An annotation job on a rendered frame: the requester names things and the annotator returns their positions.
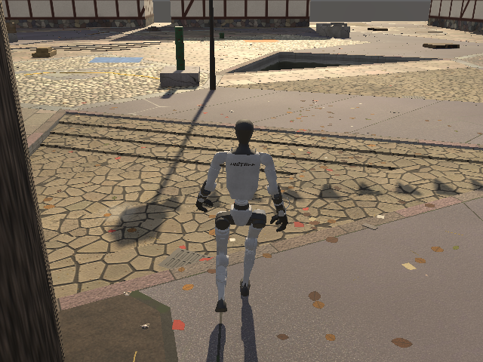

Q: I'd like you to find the right robot shin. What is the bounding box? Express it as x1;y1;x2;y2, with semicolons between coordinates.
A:
242;238;257;287

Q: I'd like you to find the robot right forearm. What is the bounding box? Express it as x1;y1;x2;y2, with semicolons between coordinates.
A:
271;183;286;216

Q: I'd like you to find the robot right hand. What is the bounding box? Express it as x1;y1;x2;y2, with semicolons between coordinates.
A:
270;214;288;232

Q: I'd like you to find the left robot foot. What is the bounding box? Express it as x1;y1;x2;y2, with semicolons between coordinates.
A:
215;299;227;312

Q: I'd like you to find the robot left hand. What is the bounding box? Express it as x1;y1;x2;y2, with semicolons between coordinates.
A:
196;199;213;212

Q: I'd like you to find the left robot upper arm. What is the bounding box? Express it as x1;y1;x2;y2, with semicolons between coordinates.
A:
204;151;228;192

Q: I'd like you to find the robot left forearm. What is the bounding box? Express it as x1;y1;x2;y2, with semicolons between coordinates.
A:
197;180;211;202

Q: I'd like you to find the right robot upper arm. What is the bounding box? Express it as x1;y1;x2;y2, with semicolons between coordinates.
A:
259;152;279;195

